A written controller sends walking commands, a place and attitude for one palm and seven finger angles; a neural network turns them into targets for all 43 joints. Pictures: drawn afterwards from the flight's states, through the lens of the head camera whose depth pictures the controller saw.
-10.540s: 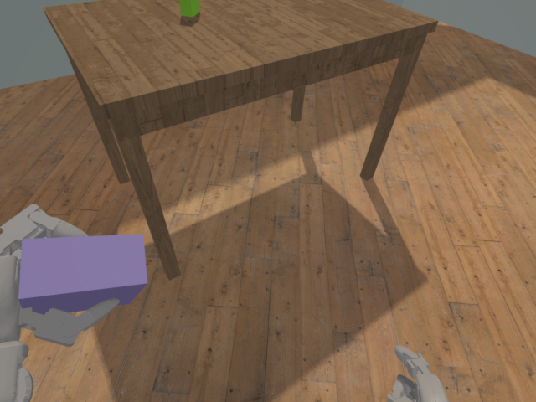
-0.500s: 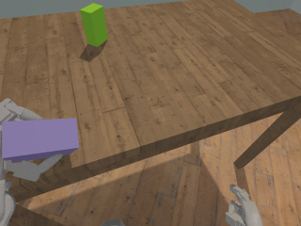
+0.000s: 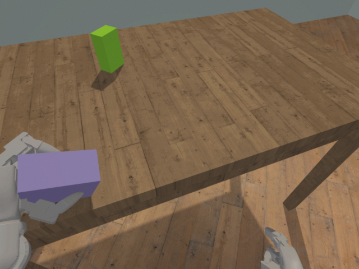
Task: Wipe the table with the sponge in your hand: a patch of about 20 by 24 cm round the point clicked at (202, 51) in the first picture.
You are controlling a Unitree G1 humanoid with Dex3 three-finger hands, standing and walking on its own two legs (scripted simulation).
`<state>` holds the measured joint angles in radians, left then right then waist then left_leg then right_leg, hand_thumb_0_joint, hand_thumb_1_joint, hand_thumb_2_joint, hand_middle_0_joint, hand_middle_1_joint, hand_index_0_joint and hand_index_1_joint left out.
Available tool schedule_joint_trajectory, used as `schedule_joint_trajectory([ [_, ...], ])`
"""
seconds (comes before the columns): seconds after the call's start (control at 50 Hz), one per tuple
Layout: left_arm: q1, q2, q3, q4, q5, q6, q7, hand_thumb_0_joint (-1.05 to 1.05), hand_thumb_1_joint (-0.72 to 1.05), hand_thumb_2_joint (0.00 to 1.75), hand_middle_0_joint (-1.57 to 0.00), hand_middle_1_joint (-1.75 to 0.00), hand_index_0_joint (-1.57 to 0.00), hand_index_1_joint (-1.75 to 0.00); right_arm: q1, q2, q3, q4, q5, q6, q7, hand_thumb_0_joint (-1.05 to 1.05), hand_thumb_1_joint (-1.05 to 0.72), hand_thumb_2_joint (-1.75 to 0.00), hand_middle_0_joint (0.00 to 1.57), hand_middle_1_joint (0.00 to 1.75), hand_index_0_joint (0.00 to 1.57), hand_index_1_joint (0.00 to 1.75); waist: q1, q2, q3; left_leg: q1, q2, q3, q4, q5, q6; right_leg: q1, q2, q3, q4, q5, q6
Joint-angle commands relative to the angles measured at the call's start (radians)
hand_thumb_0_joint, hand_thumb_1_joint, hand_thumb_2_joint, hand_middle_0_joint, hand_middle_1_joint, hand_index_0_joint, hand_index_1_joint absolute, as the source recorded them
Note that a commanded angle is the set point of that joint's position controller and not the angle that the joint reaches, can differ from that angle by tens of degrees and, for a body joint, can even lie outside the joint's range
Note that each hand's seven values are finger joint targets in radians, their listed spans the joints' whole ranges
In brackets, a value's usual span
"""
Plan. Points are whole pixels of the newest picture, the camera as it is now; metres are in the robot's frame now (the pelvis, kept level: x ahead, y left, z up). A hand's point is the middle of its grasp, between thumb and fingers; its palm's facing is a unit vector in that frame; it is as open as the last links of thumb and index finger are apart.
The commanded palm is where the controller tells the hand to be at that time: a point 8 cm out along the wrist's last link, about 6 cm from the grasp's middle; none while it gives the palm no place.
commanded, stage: come to a stop and stand still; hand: left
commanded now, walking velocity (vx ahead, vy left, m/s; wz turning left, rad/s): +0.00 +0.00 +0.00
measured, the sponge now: (71, 177) +0.23 +0.21 +0.14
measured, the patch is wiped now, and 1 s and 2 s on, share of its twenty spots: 0.00 0.00 0.00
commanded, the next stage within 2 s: look again from close up in 1.18 s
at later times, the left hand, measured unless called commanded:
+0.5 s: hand (1, 190) +0.19 +0.30 +0.17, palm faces +0.38 -0.84 -0.38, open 9.9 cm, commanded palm +0.13 +0.33 +0.18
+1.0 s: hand (22, 163) +0.24 +0.29 +0.17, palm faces +0.38 -0.85 -0.37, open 9.9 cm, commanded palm +0.17 +0.32 +0.18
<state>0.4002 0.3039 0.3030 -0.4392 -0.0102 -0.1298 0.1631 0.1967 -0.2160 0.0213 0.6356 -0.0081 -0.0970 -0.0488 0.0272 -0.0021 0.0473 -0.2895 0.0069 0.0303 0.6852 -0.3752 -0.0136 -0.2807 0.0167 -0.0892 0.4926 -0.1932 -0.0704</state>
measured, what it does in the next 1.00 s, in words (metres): steps on the spot: left foot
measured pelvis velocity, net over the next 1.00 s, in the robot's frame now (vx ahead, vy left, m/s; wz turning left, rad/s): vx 0.01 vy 0.04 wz -0.01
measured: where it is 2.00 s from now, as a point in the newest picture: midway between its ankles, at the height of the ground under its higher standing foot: outside the picture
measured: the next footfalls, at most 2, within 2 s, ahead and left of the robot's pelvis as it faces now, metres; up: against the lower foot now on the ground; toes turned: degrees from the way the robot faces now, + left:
left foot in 0.06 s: +0.04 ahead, +0.12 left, +0.00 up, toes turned +0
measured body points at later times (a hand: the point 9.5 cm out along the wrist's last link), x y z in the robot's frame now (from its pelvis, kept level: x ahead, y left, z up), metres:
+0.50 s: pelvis -0.04 +0.05 +0.00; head -0.04 +0.07 +0.45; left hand +0.16 +0.34 +0.19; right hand +0.11 -0.16 -0.08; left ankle +0.00 +0.12 -0.74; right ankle +0.04 -0.07 -0.73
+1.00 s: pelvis +0.01 +0.04 +0.00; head +0.03 +0.07 +0.45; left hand +0.21 +0.33 +0.19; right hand +0.19 -0.19 -0.06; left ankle +0.00 +0.12 -0.74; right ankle +0.05 -0.07 -0.74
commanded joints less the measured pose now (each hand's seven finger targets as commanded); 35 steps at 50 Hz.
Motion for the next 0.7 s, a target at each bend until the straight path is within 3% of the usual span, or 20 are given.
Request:
schedule_joint_trajectory([
  [0.0,-0.043,0.248,0.189,-0.32,-0.021,-0.115,0.04,0.0,0.1,1.3,-1.2,-1.6,-1.2,-1.6,-0.089,-0.069,-0.034,-0.175,-0.003,-0.055,-0.011,0.0,-0.9,-0.9,0.2,0.3,0.2,0.3,-0.003,-0.027,-0.226,0.062,-0.019,0.003,-0.217,0.188,0.003,0.198,-0.221,0.209,-0.089,0.263,-0.02],
  [0.04,0.053,0.252,0.206,-0.313,-0.033,-0.117,0.037,0.0,0.1,1.3,-1.2,-1.6,-1.2,-1.6,-0.101,-0.096,-0.057,-0.181,0.004,-0.048,-0.01,0.0,-0.9,-0.9,0.2,0.3,0.2,0.3,0.005,0.031,-0.247,0.145,0.071,-0.065,-0.262,0.367,0.022,0.158,-0.152,0.174,-0.048,0.199,0.021],
  [0.06,0.062,0.223,0.185,-0.317,-0.037,-0.12,0.03,0.0,0.1,1.3,-1.2,-1.6,-1.2,-1.6,-0.1,-0.101,-0.059,-0.2,0.013,-0.042,-0.009,0.0,-0.9,-0.9,0.2,0.3,0.2,0.3,0.006,0.07,-0.228,0.109,0.111,-0.094,-0.268,0.383,0.034,0.16,-0.126,0.157,-0.058,0.14,0.039],
  [0.08,-0.935,0.988,0.731,-0.443,0.102,-0.208,0.009,0.0,0.1,1.3,-1.2,-1.6,-1.2,-1.6,0.07,-0.112,-0.074,-0.155,-0.026,-0.105,-0.022,0.0,-0.9,-0.9,0.2,0.3,0.2,0.3,0.026,-0.041,-0.034,-0.129,0.044,0.018,-0.089,0.31,0.04,0.085,-0.114,0.248,-0.15,0.239,0.125],
  [0.1,-0.399,0.428,0.363,0.104,-0.001,-0.162,-0.05,0.0,0.1,1.3,-1.2,-1.6,-1.2,-1.6,-0.006,-0.026,-0.04,-0.117,-0.007,-0.102,-0.007,0.0,-0.9,-0.9,0.2,0.3,0.2,0.3,0.004,-0.02,-0.199,-0.04,-0.051,-0.015,-0.046,0.146,0.028,0.108,-0.22,0.314,-0.134,0.228,-0.011],
  [0.12,-0.233,0.35,0.284,-0.011,-0.023,-0.177,-0.048,0.0,0.1,1.3,-1.2,-1.6,-1.2,-1.6,-0.002,-0.052,-0.052,-0.188,0.013,-0.097,0.006,0.0,-0.9,-0.9,0.2,0.3,0.2,0.3,0.02,-0.004,-0.092,-0.039,-0.009,-0.031,-0.071,0.066,0.01,0.1,-0.247,0.388,-0.248,0.217,0.02],
  [0.14,-0.131,0.208,0.171,0.094,-0.054,-0.168,-0.047,0.0,0.1,1.3,-1.2,-1.6,-1.2,-1.6,-0.029,-0.066,-0.044,-0.167,0.035,-0.1,0.02,0.0,-0.9,-0.9,0.2,0.3,0.2,0.3,0.003,0.102,-0.15,0.044,0.016,-0.013,-0.155,0.093,0.018,0.135,-0.26,0.323,-0.188,0.202,-0.017],
  [0.16,-0.193,0.233,0.161,-0.014,-0.055,-0.183,-0.051,0.0,0.1,1.3,-1.2,-1.6,-1.2,-1.6,-0.015,-0.108,-0.06,-0.174,0.029,-0.1,0.024,0.0,-0.9,-0.9,0.2,0.3,0.2,0.3,-0.005,0.131,-0.189,0.084,-0.006,-0.009,-0.2,0.091,0.018,0.116,-0.222,0.269,-0.178,0.059,-0.003],
  [0.18,-0.153,0.212,0.131,-0.061,-0.061,-0.189,-0.054,0.0,0.1,1.3,-1.2,-1.6,-1.2,-1.6,-0.021,-0.116,-0.067,-0.177,0.028,-0.107,0.031,0.0,-0.9,-0.9,0.2,0.3,0.2,0.3,0.005,0.134,-0.186,0.108,0.003,-0.021,-0.232,0.115,0.024,0.106,-0.187,0.25,-0.173,-0.041,0.013],
  [0.22,-0.068,0.175,0.068,-0.132,-0.053,-0.189,-0.062,0.0,0.1,1.3,-1.2,-1.6,-1.2,-1.6,-0.043,-0.122,-0.059,-0.201,0.027,-0.113,0.042,0.0,-0.9,-0.9,0.2,0.3,0.2,0.3,0.013,0.12,-0.113,0.044,0.052,-0.084,-0.341,0.014,0.052,0.081,-0.116,0.202,-0.149,-0.222,0.039],
  [0.24,-0.012,0.149,0.053,-0.13,-0.054,-0.178,-0.058,0.0,0.1,1.3,-1.2,-1.6,-1.2,-1.6,-0.085,-0.114,-0.046,-0.211,0.036,-0.116,0.044,0.0,-0.9,-0.9,0.2,0.3,0.2,0.3,0.019,0.149,-0.077,-0.015,0.102,-0.123,-0.424,-0.06,0.07,0.106,-0.073,0.138,-0.061,-0.198,0.052],
  [0.28,-0.08,0.195,0.091,-0.188,-0.026,-0.171,-0.049,0.0,0.1,1.3,-1.2,-1.6,-1.2,-1.6,-0.083,-0.121,-0.046,-0.23,0.042,-0.116,0.045,0.0,-0.9,-0.9,0.2,0.3,0.2,0.3,0.021,0.077,-0.032,-0.21,0.161,-0.19,-0.518,-0.181,0.088,0.225,-0.032,0.085,0.074,-0.105,0.07],
  [0.32,-0.131,0.244,0.153,-0.189,-0.015,-0.167,-0.042,0.0,0.1,1.3,-1.2,-1.6,-1.2,-1.6,-0.079,-0.126,-0.054,-0.237,0.038,-0.12,0.039,0.0,-0.9,-0.9,0.2,0.3,0.2,0.3,0.015,-0.041,-0.046,-0.199,0.154,-0.164,-0.482,-0.15,0.087,0.242,-0.036,0.08,0.063,-0.073,0.073],
  [0.34,-0.176,0.321,0.225,-0.228,-0.011,-0.167,-0.032,0.0,0.1,1.3,-1.2,-1.6,-1.2,-1.6,-0.095,-0.13,-0.051,-0.233,0.034,-0.121,0.035,0.0,-0.9,-0.9,0.2,0.3,0.2,0.3,0.015,0.004,-0.063,-0.164,0.153,-0.151,-0.496,-0.149,0.081,0.225,-0.028,0.071,0.085,-0.079,0.079],
  [0.4,-0.271,0.287,0.217,-0.213,0.001,-0.176,-0.035,0.0,0.1,1.3,-1.2,-1.6,-1.2,-1.6,-0.083,-0.115,-0.054,-0.234,0.024,-0.126,0.032,0.0,-0.9,-0.9,0.2,0.3,0.2,0.3,0.008,0.152,-0.042,-0.222,0.166,-0.18,-0.53,-0.272,0.086,0.258,-0.031,0.075,0.111,-0.083,0.073],
  [0.44,-0.286,0.285,0.219,-0.189,0.006,-0.175,-0.042,0.0,0.1,1.3,-1.2,-1.6,-1.2,-1.6,-0.078,-0.11,-0.052,-0.223,0.023,-0.13,0.04,0.0,-0.9,-0.9,0.2,0.3,0.2,0.3,0.008,0.192,-0.038,-0.248,0.159,-0.15,-0.529,-0.319,0.081,0.277,-0.019,0.061,0.128,-0.083,0.07],
  [0.48,-0.274,0.25,0.19,-0.158,0.01,-0.185,-0.049,0.0,0.1,1.3,-1.2,-1.6,-1.2,-1.6,-0.065,-0.1,-0.052,-0.216,0.023,-0.134,0.046,0.0,-0.9,-0.9,0.2,0.3,0.2,0.3,0.007,0.149,-0.035,-0.237,0.145,-0.168,-0.496,-0.288,0.077,0.287,-0.023,0.069,0.068,-0.075,0.062],
  [0.54,-0.183,0.177,0.13,-0.103,0.005,-0.174,-0.065,0.0,0.1,1.3,-1.2,-1.6,-1.2,-1.6,-0.07,-0.101,-0.045,-0.206,0.027,-0.14,0.059,0.0,-0.9,-0.9,0.2,0.3,0.2,0.3,0.008,0.037,-0.037,-0.182,0.107,-0.122,-0.434,-0.222,0.061,0.254,-0.028,0.09,-0.012,-0.083,0.059],
  [0.6,-0.173,0.151,0.086,-0.119,0.011,-0.165,-0.07,0.0,0.1,1.3,-1.2,-1.6,-1.2,-1.6,-0.051,-0.108,-0.044,-0.2,0.025,-0.139,0.059,0.0,-0.9,-0.9,0.2,0.3,0.2,0.3,0.002,0.03,-0.003,-0.17,0.095,-0.131,-0.429,-0.19,0.053,0.206,-0.031,0.123,-0.057,-0.097,0.057],
  [0.68,-0.204,0.176,0.098,-0.14,0.016,-0.161,-0.061,0.0,0.1,1.3,-1.2,-1.6,-1.2,-1.6,-0.056,-0.104,-0.04,-0.201,0.023,-0.14,0.05,0.0,-0.9,-0.9,0.2,0.3,0.2,0.3,0.001,0.031,-0.006,-0.135,0.073,-0.12,-0.407,-0.12,0.046,0.189,-0.035,0.144,-0.104,-0.088,0.055],
])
